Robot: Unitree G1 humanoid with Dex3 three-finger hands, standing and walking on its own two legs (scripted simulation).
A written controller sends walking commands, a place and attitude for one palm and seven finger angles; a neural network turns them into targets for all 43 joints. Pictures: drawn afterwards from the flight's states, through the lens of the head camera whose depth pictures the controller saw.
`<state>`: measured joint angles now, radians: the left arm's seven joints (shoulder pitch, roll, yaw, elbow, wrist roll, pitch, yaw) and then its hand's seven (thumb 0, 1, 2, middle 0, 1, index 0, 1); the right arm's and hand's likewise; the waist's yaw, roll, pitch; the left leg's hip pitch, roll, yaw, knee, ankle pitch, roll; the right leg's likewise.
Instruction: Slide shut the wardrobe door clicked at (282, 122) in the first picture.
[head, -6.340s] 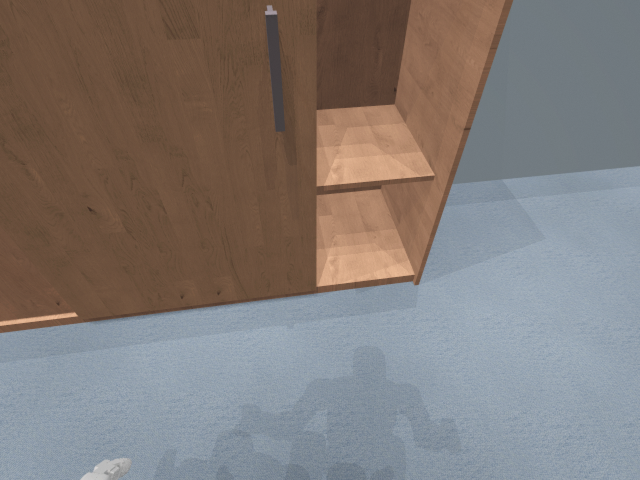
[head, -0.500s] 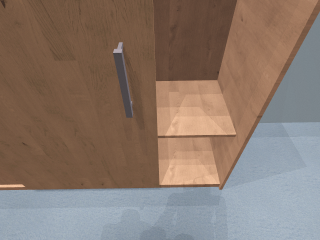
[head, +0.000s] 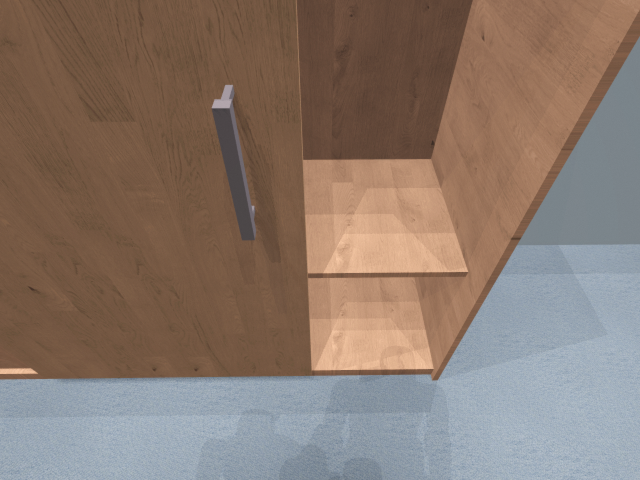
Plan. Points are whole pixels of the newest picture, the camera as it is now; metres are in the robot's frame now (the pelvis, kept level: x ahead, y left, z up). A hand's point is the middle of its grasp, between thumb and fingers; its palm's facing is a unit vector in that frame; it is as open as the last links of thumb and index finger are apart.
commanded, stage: look again from close up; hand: left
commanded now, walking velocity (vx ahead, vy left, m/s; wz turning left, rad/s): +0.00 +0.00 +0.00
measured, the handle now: (239, 170) +0.50 +0.15 +0.12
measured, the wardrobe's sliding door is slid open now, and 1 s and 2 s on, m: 0.39 0.39 0.39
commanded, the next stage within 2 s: raise the hand with hooked fingers in 0.30 s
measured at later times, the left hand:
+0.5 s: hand out of the picture +0.06 +0.18 -0.13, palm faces +0.20 -0.94 -0.26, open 7.3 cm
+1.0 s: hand (141, 476) +0.13 +0.20 +0.01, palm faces +0.24 -0.97 -0.07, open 9.7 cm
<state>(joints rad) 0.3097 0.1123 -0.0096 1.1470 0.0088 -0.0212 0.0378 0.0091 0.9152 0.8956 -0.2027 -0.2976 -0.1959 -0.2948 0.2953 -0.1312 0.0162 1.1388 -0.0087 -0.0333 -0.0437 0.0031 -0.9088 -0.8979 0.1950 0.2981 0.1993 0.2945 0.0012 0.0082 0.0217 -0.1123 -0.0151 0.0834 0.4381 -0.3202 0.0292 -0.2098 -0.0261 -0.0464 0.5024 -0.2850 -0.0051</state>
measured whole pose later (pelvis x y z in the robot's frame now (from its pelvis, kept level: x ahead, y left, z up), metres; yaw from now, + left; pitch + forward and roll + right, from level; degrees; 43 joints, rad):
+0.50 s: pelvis +0.00 -0.01 +0.00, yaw +1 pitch +0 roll +0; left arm 0.48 0.18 0.00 0.54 -0.09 0.03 0.11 0.05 0.95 0.89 -0.21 -0.31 -0.20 -0.30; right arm 0.37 -0.17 0.01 1.00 0.03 -0.15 -0.08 0.02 -0.93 -0.90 0.20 0.30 0.20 0.30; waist 0.01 0.02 0.01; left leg -0.15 0.01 0.07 0.48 -0.33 0.01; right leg -0.24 -0.01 -0.06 0.52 -0.29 -0.03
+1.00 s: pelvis -0.05 -0.02 -0.06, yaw +5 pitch +8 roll -2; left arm 0.43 0.21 0.18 -0.03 -0.25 -0.48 -0.18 0.01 0.40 0.68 -0.24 -0.62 -0.23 -0.62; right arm 0.17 -0.24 0.01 0.51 0.02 -0.26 -0.05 0.01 -0.90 -0.90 0.20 0.30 0.20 0.29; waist 0.06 0.00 -0.08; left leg -0.65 0.02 -0.03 0.99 -0.49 0.00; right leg -0.65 -0.03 -0.16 0.94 -0.43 -0.05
